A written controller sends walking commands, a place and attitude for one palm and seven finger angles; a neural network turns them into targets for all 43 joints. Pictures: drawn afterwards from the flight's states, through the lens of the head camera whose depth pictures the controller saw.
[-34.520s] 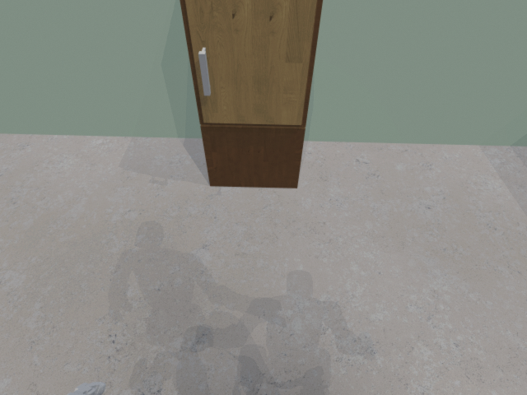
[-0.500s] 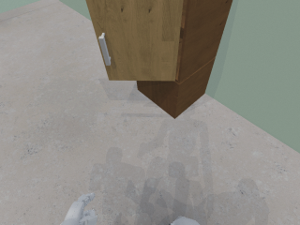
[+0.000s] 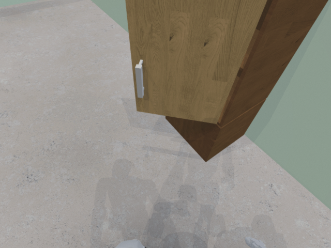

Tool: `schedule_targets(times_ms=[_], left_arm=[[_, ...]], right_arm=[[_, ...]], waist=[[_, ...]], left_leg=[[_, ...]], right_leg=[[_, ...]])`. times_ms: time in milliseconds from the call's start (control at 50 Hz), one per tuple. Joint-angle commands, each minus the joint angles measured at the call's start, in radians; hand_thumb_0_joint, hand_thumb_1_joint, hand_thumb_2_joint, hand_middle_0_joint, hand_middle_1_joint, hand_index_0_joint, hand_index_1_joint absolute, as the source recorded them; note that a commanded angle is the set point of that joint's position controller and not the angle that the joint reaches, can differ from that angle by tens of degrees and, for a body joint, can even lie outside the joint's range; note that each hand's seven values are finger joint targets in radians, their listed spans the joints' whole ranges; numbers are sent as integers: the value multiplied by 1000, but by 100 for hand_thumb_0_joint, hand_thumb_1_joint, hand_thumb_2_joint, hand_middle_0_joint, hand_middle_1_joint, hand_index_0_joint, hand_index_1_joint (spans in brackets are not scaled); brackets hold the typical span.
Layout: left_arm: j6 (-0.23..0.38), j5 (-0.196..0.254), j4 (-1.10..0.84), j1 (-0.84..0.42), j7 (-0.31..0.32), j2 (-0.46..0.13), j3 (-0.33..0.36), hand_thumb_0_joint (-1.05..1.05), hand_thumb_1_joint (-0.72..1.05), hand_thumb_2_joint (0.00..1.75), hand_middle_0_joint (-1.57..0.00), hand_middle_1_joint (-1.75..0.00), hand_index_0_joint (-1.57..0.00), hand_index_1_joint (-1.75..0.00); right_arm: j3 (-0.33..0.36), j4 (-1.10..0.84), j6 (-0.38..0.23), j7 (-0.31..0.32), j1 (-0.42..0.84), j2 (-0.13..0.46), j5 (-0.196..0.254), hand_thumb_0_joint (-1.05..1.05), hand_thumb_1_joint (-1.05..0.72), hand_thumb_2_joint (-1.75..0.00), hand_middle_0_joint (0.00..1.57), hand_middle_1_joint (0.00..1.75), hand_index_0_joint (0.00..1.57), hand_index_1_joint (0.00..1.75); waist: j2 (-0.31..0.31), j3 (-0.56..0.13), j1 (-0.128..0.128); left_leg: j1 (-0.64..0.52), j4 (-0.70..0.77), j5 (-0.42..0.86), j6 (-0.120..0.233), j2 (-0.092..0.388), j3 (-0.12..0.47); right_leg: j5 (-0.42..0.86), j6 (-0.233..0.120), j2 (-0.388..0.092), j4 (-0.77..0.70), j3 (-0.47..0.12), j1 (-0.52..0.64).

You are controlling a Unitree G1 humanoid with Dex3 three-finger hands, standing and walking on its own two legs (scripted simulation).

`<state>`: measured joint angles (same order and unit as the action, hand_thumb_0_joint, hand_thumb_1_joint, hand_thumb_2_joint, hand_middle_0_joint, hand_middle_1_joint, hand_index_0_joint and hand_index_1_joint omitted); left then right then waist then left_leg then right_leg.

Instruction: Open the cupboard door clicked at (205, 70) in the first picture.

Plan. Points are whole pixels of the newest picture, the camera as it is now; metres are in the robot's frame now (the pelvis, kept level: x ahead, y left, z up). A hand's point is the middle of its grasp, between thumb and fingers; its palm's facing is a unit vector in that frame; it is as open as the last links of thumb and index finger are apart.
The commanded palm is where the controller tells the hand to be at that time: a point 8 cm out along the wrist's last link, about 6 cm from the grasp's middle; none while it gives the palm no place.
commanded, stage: take the last steps up to it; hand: left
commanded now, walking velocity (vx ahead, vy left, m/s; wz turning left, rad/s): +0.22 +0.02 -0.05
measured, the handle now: (140, 79) +0.74 +0.19 -0.09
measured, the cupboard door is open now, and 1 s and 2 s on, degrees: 44 44 44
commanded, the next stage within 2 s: come to a stop and stand still in 0.20 s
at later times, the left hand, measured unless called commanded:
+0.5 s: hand (120, 201) +0.25 +0.16 -0.15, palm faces -0.05 -0.97 -0.24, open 7.3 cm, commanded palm none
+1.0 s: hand (87, 238) +0.15 +0.23 -0.16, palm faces +0.00 -0.98 -0.20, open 7.4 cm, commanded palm none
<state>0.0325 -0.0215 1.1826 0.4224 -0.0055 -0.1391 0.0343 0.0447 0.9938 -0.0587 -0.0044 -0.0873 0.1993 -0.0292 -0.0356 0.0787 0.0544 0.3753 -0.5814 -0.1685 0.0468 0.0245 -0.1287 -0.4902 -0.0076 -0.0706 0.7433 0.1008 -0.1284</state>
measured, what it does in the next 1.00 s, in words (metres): walks ahead: right foot, then left foot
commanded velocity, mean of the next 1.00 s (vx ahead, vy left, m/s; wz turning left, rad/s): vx -0.04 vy -0.02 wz -0.01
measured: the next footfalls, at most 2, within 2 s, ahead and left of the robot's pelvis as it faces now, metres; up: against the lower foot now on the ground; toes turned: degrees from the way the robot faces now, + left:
right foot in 0.36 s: +0.20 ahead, -0.12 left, +0.00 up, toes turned -9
left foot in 0.74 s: +0.20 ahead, +0.12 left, +0.00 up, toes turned +1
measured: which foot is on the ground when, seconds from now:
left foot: down 0.00-0.38, up 0.40-0.72, down 0.74-1.00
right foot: up 0.00-0.34, down 0.36-0.74, up 0.76-1.00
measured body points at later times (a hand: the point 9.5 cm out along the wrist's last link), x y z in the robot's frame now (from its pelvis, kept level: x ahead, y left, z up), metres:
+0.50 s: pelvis +0.14 -0.02 +0.01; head +0.18 -0.04 +0.46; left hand +0.25 +0.21 -0.13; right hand +0.09 -0.24 -0.16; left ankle +0.08 +0.10 -0.69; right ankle +0.16 -0.11 -0.72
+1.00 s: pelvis +0.13 +0.03 +0.02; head +0.16 +0.05 +0.47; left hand +0.15 +0.28 -0.14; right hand +0.18 -0.21 -0.12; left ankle +0.16 +0.12 -0.72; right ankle +0.06 -0.11 -0.67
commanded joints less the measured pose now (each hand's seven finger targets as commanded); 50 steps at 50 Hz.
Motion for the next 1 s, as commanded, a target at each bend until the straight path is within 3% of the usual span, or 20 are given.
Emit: schedule_targets(times_ms=[0, 60, 140, 240, 300, 320, 340, 360, 380, 400, 460, 580, 660, 680, 700, 720, 740, 800, 880, 980], left_arm=[[31, 6, -142, -123, 12, -85, 20, 0, 90, 90, -20, -30, -20, -30], [7, -4, -115, -72, 0, -53, 20, 0, 90, 90, -20, -30, -20, -30], [-11, -6, -143, -100, 1, -21, 19, 0, 90, 90, -20, -30, -20, -30], [-12, -3, -181, -196, -3, -49, 15, 0, 90, 90, -20, -30, -20, -30], [-5, -5, -170, -164, -2, -72, 15, 0, 90, 90, -20, -30, -20, -30], [3, -3, -156, -121, 6, -106, 20, 0, 90, 90, -20, -30, -20, -30], [13, 0, -136, -57, 19, -171, 26, 0, 90, 90, -20, -30, -20, -30], [13, 8, -128, -49, 27, -225, 25, 0, 90, 90, -20, -30, -20, -30], [17, 10, -132, -71, 35, -228, 26, 0, 90, 90, -20, -30, -20, -30], [13, 7, -142, -108, 45, -222, 24, 0, 90, 90, -20, -30, -20, -30], [-12, 4, -164, -167, 59, -223, 38, 0, 90, 90, -20, -30, -20, -30], [-36, -5, -212, -256, 54, -221, 56, 0, 90, 90, -20, -30, -20, -30], [-45, -5, -220, -275, 48, -202, 55, 0, 90, 90, -20, -30, -20, -30], [-52, 5, -225, -259, 43, -169, 46, 0, 90, 90, -20, -30, -20, -30], [-63, 14, -238, -204, 40, -104, 35, 0, 90, 90, -20, -30, -20, -30], [-67, 12, -250, -228, 41, -105, 29, 0, 90, 90, -20, -30, -20, -30], [-76, 7, -245, -234, 37, -116, 33, 0, 90, 90, -20, -30, -20, -30], [-73, 4, -195, -189, 22, -134, 39, 0, 90, 90, -20, -30, -20, -30], [-69, 5, -189, -191, 14, -130, 34, 0, 90, 90, -20, -30, -20, -30], [-72, 6, -199, -211, 12, -109, 25, 0, 90, 90, -20, -30, -20, -30]], right_arm=[[26, 32, 3, 33, -285, 157, 3, 0, -90, -90, 20, 30, 20, 30], [1, 22, -16, 38, -216, 85, 5, 0, -90, -90, 20, 30, 20, 30], [5, 30, -17, 35, -232, 64, 3, 0, -90, -90, 20, 30, 20, 30], [5, 57, -1, 33, -256, 94, -3, 0, -90, -90, 20, 30, 20, 30], [3, 73, 12, 34, -243, 90, 2, 0, -90, -90, 20, 30, 20, 30], [-6, 77, 13, 35, -250, 65, 10, 0, -90, -90, 20, 30, 20, 30], [-12, 73, 14, 33, -267, 36, 18, 0, -90, -90, 20, 30, 20, 30], [-15, 74, 29, 30, -296, 35, 24, 0, -90, -90, 20, 30, 20, 30], [-15, 82, 47, 36, -292, 26, 27, 0, -90, -90, 20, 30, 20, 30], [-8, 80, 57, 40, -273, 39, 32, 0, -90, -90, 20, 30, 20, 30], [-2, 81, 84, 42, -228, 31, 36, 0, -90, -90, 20, 30, 20, 30], [17, 48, 116, 25, -228, 19, 24, 0, -90, -90, 20, 30, 20, 30], [18, 42, 99, 22, -283, 14, 18, 0, -90, -90, 20, 30, 20, 30], [21, 41, 87, 21, -302, 50, 15, 0, -90, -90, 20, 30, 20, 30], [30, 11, 72, 23, -276, 125, 4, 0, -90, -90, 20, 30, 20, 30], [33, -22, 75, 31, -241, 177, -4, 0, -90, -90, 20, 30, 20, 30], [28, -33, 66, 44, -194, 164, -7, 0, -90, -90, 20, 30, 20, 30], [7, -41, 56, 57, -124, 123, -3, 0, -90, -90, 20, 30, 20, 30], [15, -12, 51, 64, -185, 142, 4, 0, -90, -90, 20, 30, 20, 30], [31, 19, 60, 60, -221, 164, 2, 0, -90, -90, 20, 30, 20, 30]], waist=[[197, -104, -123], [123, -57, -54], [111, -51, -40], [123, -39, -53], [106, -44, -24], [41, -64, -2], [-86, -134, 8], [-143, -130, -16], [-227, -179, -13], [-265, -182, -12], [-93, -174, -14], [-120, -110, -50], [-133, -119, -88], [2, -119, -92], [283, -112, -68], [295, -75, -85], [254, -62, -74], [173, -55, -41], [139, -113, -72], [186, -126, -101]], left_leg=[[-338, 308, 117, 162, 369, 400], [-224, 350, 207, 111, 287, 220], [-191, 366, 280, 122, 250, 119], [-195, 321, 250, 121, 248, 119], [-159, 197, 223, 64, 192, 87], [-113, 113, 189, 13, 139, 57], [-3, 10, 22, -42, 60, 19], [-1, -75, -292, -81, 4, 16], [-21, -179, -430, -91, 17, 53], [2, -247, -451, -90, 25, 93], [30, -297, -414, -96, 7, 110], [-24, -267, -277, -106, -13, 88], [-193, 53, -66, -93, -5, 69], [-258, 157, 23, -71, 47, 121], [-197, 273, 129, 15, 260, 387], [-48, 347, 82, 109, 358, 483], [-7, 384, -20, 127, 340, 480], [-85, 352, 20, 101, 271, 362], [-256, 305, 263, 108, 279, 300], [-289, 280, 303, 113, 283, 286]], right_leg=[[28, -22, -36, 545, -96, -483], [141, 2, -64, 442, -90, -417], [201, 15, -57, 245, -54, -361], [207, 9, -19, -11, -15, -248], [310, 4, 24, -198, 21, -84], [462, -2, -13, -281, -33, 34], [790, -56, -165, -283, -217, 188], [1053, -146, -321, -332, -282, 174], [1265, -206, -347, -321, -300, 165], [1380, -220, -345, -297, -280, 156], [1305, -213, -314, -297, -205, 154], [909, -172, -248, -359, -115, -48], [536, -102, -189, -292, -111, -151], [377, -58, -131, -208, -84, -218], [78, 10, -15, -93, -22, -281], [-74, 14, 30, 54, -66, -238], [-66, 9, 31, 159, -115, -238], [44, 16, 31, 252, -162, -294], [50, 35, 29, 198, -133, -324], [-2, 32, 30, 55, -89, -266]])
